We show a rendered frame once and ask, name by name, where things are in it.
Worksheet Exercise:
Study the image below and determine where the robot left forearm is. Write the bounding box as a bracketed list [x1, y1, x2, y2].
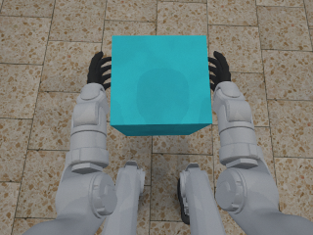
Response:
[55, 82, 110, 210]

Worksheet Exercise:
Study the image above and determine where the left robot hand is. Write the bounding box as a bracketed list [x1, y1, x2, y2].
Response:
[87, 51, 112, 91]

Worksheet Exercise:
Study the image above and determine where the robot left upper arm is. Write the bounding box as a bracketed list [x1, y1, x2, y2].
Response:
[23, 171, 118, 235]

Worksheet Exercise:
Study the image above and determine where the right robot hand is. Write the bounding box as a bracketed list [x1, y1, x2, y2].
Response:
[207, 51, 232, 92]

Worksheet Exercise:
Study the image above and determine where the robot right upper arm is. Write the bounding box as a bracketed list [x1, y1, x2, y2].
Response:
[215, 167, 313, 235]

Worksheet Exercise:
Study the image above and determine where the robot right forearm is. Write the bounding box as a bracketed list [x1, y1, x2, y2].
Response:
[212, 81, 280, 200]

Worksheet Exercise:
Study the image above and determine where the robot right foot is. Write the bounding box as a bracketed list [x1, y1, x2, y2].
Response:
[177, 178, 190, 225]

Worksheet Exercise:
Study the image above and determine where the right robot shin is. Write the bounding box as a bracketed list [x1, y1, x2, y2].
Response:
[182, 163, 209, 214]

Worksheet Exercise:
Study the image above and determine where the carton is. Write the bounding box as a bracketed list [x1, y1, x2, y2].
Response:
[110, 35, 213, 136]

